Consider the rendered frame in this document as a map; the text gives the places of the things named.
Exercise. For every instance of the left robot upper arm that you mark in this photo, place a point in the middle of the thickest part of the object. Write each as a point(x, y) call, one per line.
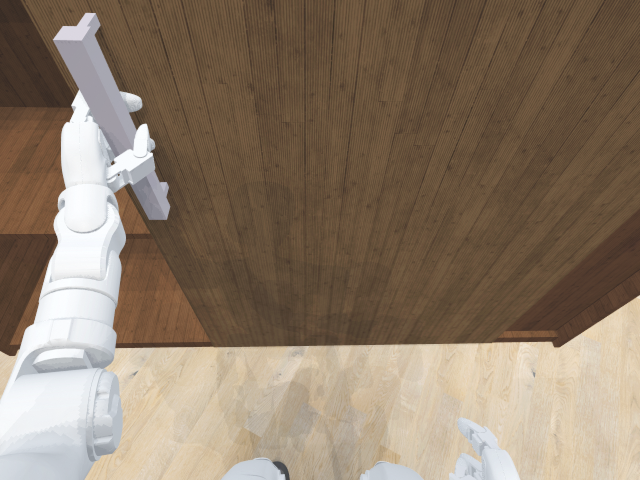
point(55, 425)

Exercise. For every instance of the right robot hand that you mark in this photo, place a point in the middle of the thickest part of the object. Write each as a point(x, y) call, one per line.
point(496, 463)

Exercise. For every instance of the wardrobe door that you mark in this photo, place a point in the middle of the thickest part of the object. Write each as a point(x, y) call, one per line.
point(611, 263)
point(375, 172)

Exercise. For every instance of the robot left thigh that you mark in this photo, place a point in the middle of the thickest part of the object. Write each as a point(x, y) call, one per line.
point(254, 470)

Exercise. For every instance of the handle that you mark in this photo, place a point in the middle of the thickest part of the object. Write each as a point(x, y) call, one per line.
point(83, 57)

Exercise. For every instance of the robot left forearm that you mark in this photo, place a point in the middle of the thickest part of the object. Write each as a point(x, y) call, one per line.
point(73, 327)

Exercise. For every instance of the left robot hand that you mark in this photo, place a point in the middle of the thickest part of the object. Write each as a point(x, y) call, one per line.
point(85, 152)

